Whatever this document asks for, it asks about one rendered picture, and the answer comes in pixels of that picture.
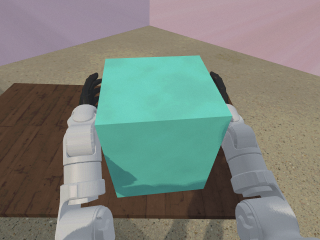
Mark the robot left upper arm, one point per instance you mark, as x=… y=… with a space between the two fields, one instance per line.
x=86 y=223

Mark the carton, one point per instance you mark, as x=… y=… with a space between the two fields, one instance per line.
x=160 y=122

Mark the robot right hand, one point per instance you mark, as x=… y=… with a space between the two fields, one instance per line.
x=220 y=86

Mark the table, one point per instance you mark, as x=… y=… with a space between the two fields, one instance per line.
x=33 y=122

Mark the left robot forearm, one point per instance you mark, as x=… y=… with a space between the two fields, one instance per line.
x=82 y=156

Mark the right robot forearm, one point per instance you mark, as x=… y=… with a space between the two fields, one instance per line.
x=250 y=176

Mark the robot left hand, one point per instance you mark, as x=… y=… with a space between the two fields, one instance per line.
x=89 y=91

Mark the robot right upper arm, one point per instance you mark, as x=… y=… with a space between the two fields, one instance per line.
x=267 y=218

